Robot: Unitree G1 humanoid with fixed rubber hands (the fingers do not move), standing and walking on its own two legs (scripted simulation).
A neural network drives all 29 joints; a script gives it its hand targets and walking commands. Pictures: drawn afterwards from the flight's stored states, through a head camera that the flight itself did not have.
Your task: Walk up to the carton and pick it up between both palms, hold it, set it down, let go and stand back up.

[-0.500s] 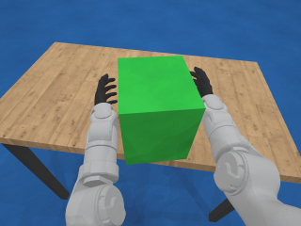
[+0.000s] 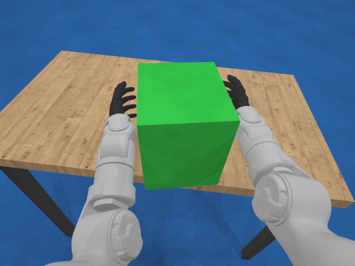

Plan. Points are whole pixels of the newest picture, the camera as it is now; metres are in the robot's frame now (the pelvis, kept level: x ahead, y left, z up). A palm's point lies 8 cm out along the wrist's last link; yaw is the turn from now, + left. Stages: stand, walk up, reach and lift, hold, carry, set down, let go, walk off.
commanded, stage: reach and lift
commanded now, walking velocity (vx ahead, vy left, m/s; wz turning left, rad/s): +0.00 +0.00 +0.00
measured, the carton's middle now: (179, 126) +0.43 +0.05 +0.11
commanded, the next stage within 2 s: none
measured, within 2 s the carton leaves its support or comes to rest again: neither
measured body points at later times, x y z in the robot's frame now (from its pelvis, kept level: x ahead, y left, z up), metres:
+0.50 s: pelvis -0.01 +0.01 +0.00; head -0.03 +0.05 +0.45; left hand +0.40 +0.20 +0.19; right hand +0.44 -0.07 +0.19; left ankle +0.06 +0.15 -0.74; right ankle +0.01 -0.07 -0.74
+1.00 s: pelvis -0.01 +0.03 +0.00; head -0.03 +0.06 +0.45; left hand +0.41 +0.19 +0.21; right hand +0.43 -0.09 +0.20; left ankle +0.06 +0.15 -0.74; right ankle +0.01 -0.07 -0.74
